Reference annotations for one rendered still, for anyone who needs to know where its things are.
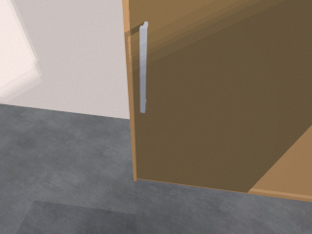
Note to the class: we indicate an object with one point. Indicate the handle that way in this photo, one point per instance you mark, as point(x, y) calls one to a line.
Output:
point(142, 65)

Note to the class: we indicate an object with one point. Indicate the wardrobe door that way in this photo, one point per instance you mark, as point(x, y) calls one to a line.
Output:
point(228, 88)
point(292, 173)

